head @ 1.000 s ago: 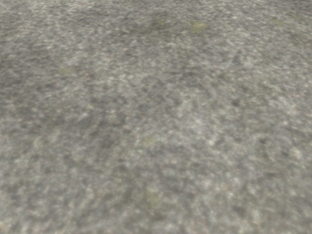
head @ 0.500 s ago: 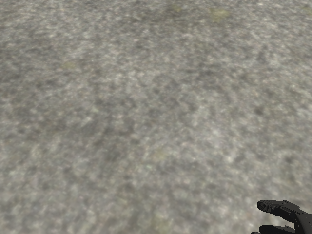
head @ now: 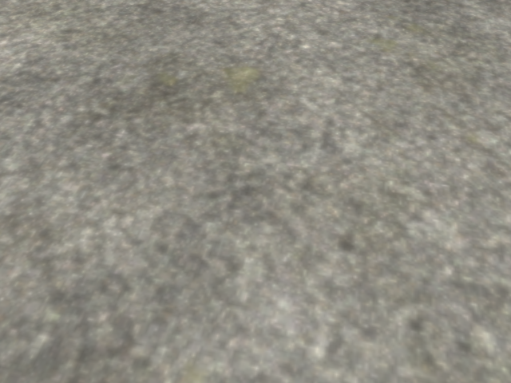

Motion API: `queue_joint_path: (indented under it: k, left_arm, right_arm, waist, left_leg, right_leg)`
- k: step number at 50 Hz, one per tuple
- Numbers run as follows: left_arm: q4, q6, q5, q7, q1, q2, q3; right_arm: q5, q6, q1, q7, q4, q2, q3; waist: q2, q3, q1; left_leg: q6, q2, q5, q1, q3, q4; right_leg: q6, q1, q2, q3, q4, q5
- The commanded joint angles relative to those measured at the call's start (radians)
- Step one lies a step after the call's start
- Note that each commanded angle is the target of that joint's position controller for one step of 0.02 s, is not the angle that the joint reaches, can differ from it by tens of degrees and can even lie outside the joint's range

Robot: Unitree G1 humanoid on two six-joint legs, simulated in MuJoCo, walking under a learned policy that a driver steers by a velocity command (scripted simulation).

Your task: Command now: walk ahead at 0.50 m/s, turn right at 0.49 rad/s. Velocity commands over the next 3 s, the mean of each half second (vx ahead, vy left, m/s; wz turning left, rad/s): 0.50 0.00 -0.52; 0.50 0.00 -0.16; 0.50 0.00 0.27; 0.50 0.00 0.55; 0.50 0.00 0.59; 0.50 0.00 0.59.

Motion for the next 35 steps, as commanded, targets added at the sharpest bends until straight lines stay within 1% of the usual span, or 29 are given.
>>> queue_joint_path:
  k: [1, 2, 3, 4, 5, 6, 7, 8, 9, 10, 11, 13, 15, 17, 18, 20, 22, 24, 25, 26, 27, 28, 29, 30, 31, 32, 33, 34, 35]
  left_arm:
    - [-0.063, -0.012, -0.005, -0.013, 0.115, 0.149, 0.058]
    - [-0.022, -0.007, -0.008, 0.002, 0.297, 0.235, 0.098]
    - [-0.016, -0.004, -0.010, 0.014, 0.352, 0.366, 0.127]
    - [-0.040, -0.011, -0.001, 0.014, 0.382, 0.299, 0.103]
    - [-0.036, -0.017, 0.013, 0.017, 0.353, 0.236, 0.085]
    - [-0.051, -0.020, 0.010, 0.021, 0.286, 0.203, 0.076]
    - [-0.073, -0.018, 0.011, 0.021, 0.206, 0.170, 0.065]
    - [-0.094, -0.019, 0.020, 0.024, 0.155, 0.144, 0.055]
    - [-0.106, -0.018, 0.023, 0.025, 0.133, 0.140, 0.053]
    - [-0.109, -0.020, 0.017, 0.028, 0.132, 0.151, 0.056]
    - [-0.110, -0.022, 0.012, 0.033, 0.142, 0.167, 0.060]
    - [-0.106, -0.021, 0.005, 0.048, 0.171, 0.195, 0.069]
    - [-0.104, -0.015, 0.001, 0.057, 0.196, 0.199, 0.071]
    - [-0.099, -0.010, 0.000, 0.061, 0.219, 0.201, 0.073]
    - [-0.093, -0.009, 0.000, 0.060, 0.235, 0.204, 0.074]
    - [-0.083, -0.005, -0.005, 0.061, 0.259, 0.198, 0.074]
    - [-0.077, -0.001, -0.002, 0.067, 0.266, 0.183, 0.070]
    - [-0.073, 0.006, 0.005, 0.070, 0.264, 0.178, 0.069]
    - [-0.076, 0.010, 0.008, 0.069, 0.256, 0.167, 0.063]
    - [-0.085, 0.010, 0.013, 0.065, 0.251, 0.134, 0.050]
    - [-0.101, 0.007, 0.031, 0.065, 0.287, 0.092, 0.030]
    - [-0.102, -0.006, -0.008, 0.061, 0.440, 0.047, 0.018]
    - [-0.082, -0.010, -0.020, 0.064, 0.393, 0.147, 0.031]
    - [-0.104, -0.011, -0.017, 0.063, 0.264, 0.189, 0.041]
    - [-0.123, -0.012, -0.002, 0.064, 0.192, 0.180, 0.038]
    - [-0.137, -0.016, 0.013, 0.062, 0.155, 0.165, 0.039]
    - [-0.141, -0.016, 0.014, 0.057, 0.162, 0.150, 0.039]
    - [-0.138, -0.015, 0.011, 0.054, 0.175, 0.133, 0.036]
    - [-0.138, -0.013, 0.010, 0.053, 0.180, 0.115, 0.032]
  right_arm:
    - [0.002, 0.024, -0.027, -0.013, -0.061, -0.189, -0.040]
    - [-0.009, 0.023, -0.018, -0.017, -0.084, -0.167, -0.030]
    - [-0.039, -0.008, 0.075, 0.001, -0.140, -0.022, 0.018]
    - [-0.007, -0.059, 0.005, 0.016, -0.152, -0.080, 0.012]
    - [0.032, -0.087, -0.099, 0.027, -0.182, -0.138, -0.006]
    - [0.031, -0.100, -0.137, 0.025, -0.194, -0.129, 0.000]
    - [0.009, -0.098, -0.147, 0.018, -0.188, -0.127, -0.006]
    - [0.000, -0.084, -0.132, 0.014, -0.186, -0.138, -0.016]
    - [-0.005, -0.068, -0.120, 0.014, -0.190, -0.132, -0.019]
    - [-0.011, -0.055, -0.110, 0.014, -0.194, -0.117, -0.019]
    - [-0.018, -0.045, -0.117, 0.012, -0.200, -0.104, -0.018]
    - [-0.024, -0.037, -0.188, 0.008, -0.230, -0.088, -0.013]
    - [-0.022, -0.039, -0.266, 0.010, -0.253, -0.070, -0.007]
    - [-0.013, -0.044, -0.331, 0.016, -0.276, -0.061, -0.002]
    - [-0.008, -0.046, -0.357, 0.019, -0.288, -0.066, -0.003]
    - [-0.001, -0.052, -0.384, 0.024, -0.307, -0.086, -0.008]
    - [-0.001, -0.062, -0.370, 0.035, -0.307, -0.111, -0.016]
    - [-0.004, -0.073, -0.326, 0.041, -0.299, -0.126, -0.023]
    - [-0.009, -0.078, -0.260, 0.039, -0.280, -0.137, -0.032]
    - [-0.021, -0.083, -0.154, 0.035, -0.258, -0.169, -0.047]
    - [-0.029, -0.082, -0.003, 0.032, -0.245, -0.228, -0.060]
    - [-0.023, -0.067, 0.091, 0.042, -0.188, -0.286, -0.082]
    - [0.008, -0.065, 0.076, 0.048, -0.203, -0.188, -0.058]
    - [0.009, -0.059, 0.018, 0.044, -0.216, -0.136, -0.044]
    - [-0.004, -0.052, -0.037, 0.043, -0.228, -0.125, -0.035]
    - [-0.012, -0.048, -0.068, 0.042, -0.227, -0.108, -0.029]
    - [-0.021, -0.049, -0.079, 0.040, -0.226, -0.095, -0.022]
    - [-0.019, -0.050, -0.076, 0.039, -0.220, -0.088, -0.020]
    - [-0.013, -0.052, -0.064, 0.038, -0.213, -0.093, -0.020]
  waist:
    - [0.086, -0.059, 0.129]
    - [0.024, -0.164, 0.201]
    - [-0.242, -0.279, 0.126]
    - [-0.183, -0.410, 0.165]
    - [-0.133, -0.288, 0.185]
    - [-0.054, -0.201, 0.154]
    - [0.015, -0.129, 0.108]
    - [0.003, -0.101, 0.067]
    - [-0.006, -0.083, 0.046]
    - [-0.006, -0.072, 0.034]
    - [-0.004, -0.060, 0.029]
    - [-0.007, -0.028, 0.043]
    - [-0.031, -0.012, 0.071]
    - [-0.059, -0.004, 0.099]
    - [-0.068, -0.001, 0.111]
    - [-0.077, 0.002, 0.118]
    - [-0.088, -0.004, 0.110]
    - [-0.109, -0.009, 0.088]
    - [-0.112, -0.033, 0.053]
    - [-0.092, -0.118, 0.004]
    - [0.039, -0.262, -0.035]
    - [0.397, -0.333, 0.023]
    - [0.252, -0.246, -0.013]
    - [0.145, -0.121, -0.032]
    - [0.066, -0.059, -0.013]
    - [0.058, -0.016, 0.007]
    - [0.088, -0.015, 0.033]
    - [0.111, -0.021, 0.042]
    - [0.118, -0.025, 0.047]
  left_leg:
    - [0.119, 0.263, 0.989, -0.027, -0.010, 0.335]
    - [0.075, 0.220, 0.853, -0.227, 0.004, 0.616]
    - [0.003, 0.033, 0.107, -0.694, -0.027, 1.012]
    - [0.011, -0.041, -0.185, -0.856, -0.255, 1.166]
    - [0.044, 0.023, -0.109, -0.956, -0.298, 1.178]
    - [0.060, 0.070, -0.025, -0.941, -0.290, 1.107]
    - [0.056, 0.106, 0.026, -0.873, -0.283, 1.010]
    - [0.051, 0.132, 0.055, -0.787, -0.288, 0.945]
    - [0.040, 0.136, 0.065, -0.740, -0.286, 0.905]
    - [0.024, 0.133, 0.077, -0.723, -0.276, 0.860]
    - [0.006, 0.127, 0.105, -0.717, -0.266, 0.811]
    - [-0.025, 0.108, 0.210, -0.734, -0.253, 0.667]
    - [-0.034, 0.076, 0.351, -0.699, -0.247, 0.491]
    - [-0.031, 0.042, 0.459, -0.646, -0.238, 0.358]
    - [-0.029, 0.030, 0.486, -0.625, -0.237, 0.325]
    - [-0.019, 0.024, 0.481, -0.611, -0.261, 0.276]
    - [0.002, 0.033, 0.446, -0.605, -0.275, 0.239]
    - [0.033, 0.032, 0.368, -0.558, -0.258, 0.225]
    - [0.057, 0.015, 0.349, -0.468, -0.230, 0.191]
    - [0.099, 0.057, 0.354, -0.292, -0.258, 0.204]
    - [0.173, 0.224, 0.353, -0.017, -0.455, 0.239]
    - [0.330, 0.400, 0.091, 0.240, -0.928, 0.095]
    - [0.305, 0.392, -0.137, 0.206, -0.986, 0.038]
    - [0.262, 0.357, -0.120, 0.084, -0.831, 0.030]
    - [0.244, 0.318, -0.003, -0.042, -0.715, 0.016]
    - [0.246, 0.285, 0.099, -0.130, -0.643, -0.006]
    - [0.238, 0.255, 0.175, -0.183, -0.584, -0.025]
    - [0.240, 0.234, 0.226, -0.205, -0.542, -0.043]
    - [0.248, 0.229, 0.276, -0.215, -0.509, -0.056]
  right_leg:
    - [-0.067, 0.225, 0.110, -0.091, -0.052, -0.076]
    - [-0.120, 0.533, 0.072, 0.032, -0.065, -0.054]
    - [-0.308, 0.926, -0.199, 0.579, -0.130, -0.166]
    - [-0.368, 1.044, -0.285, 0.897, -0.313, -0.225]
    - [-0.299, 0.989, -0.247, 0.740, -0.315, -0.155]
    - [-0.261, 0.849, -0.203, 0.593, -0.306, -0.074]
    - [-0.235, 0.682, -0.164, 0.484, -0.320, 0.027]
    - [-0.222, 0.566, -0.135, 0.419, -0.345, 0.102]
    - [-0.223, 0.499, -0.115, 0.397, -0.370, 0.128]
    - [-0.228, 0.457, -0.105, 0.370, -0.385, 0.167]
    - [-0.230, 0.422, -0.095, 0.341, -0.396, 0.196]
    - [-0.221, 0.387, -0.071, 0.297, -0.409, 0.204]
    - [-0.186, 0.361, -0.030, 0.259, -0.402, 0.139]
    - [-0.156, 0.342, -0.013, 0.255, -0.392, 0.065]
    - [-0.148, 0.344, -0.020, 0.272, -0.388, 0.038]
    - [-0.139, 0.385, -0.041, 0.320, -0.351, -0.001]
    - [-0.130, 0.462, -0.076, 0.362, -0.299, -0.015]
    - [-0.118, 0.511, -0.098, 0.389, -0.242, 0.047]
    - [-0.102, 0.518, -0.072, 0.378, -0.177, 0.138]
    - [-0.073, 0.483, -0.016, 0.338, -0.025, 0.196]
    - [-0.032, 0.322, 0.066, 0.261, 0.262, -0.011]
    - [0.034, -0.033, 0.187, 0.180, 0.567, -0.495]
    - [0.033, -0.159, 0.131, 0.244, 0.677, -0.497]
    - [0.029, -0.196, 0.094, 0.225, 0.691, -0.402]
    - [0.029, -0.164, 0.053, 0.183, 0.659, -0.331]
    - [0.029, -0.143, 0.020, 0.168, 0.596, -0.282]
    - [0.029, -0.091, -0.009, 0.157, 0.551, -0.251]
    - [0.032, -0.063, -0.018, 0.141, 0.515, -0.241]
    - [0.038, -0.057, -0.024, 0.125, 0.483, -0.239]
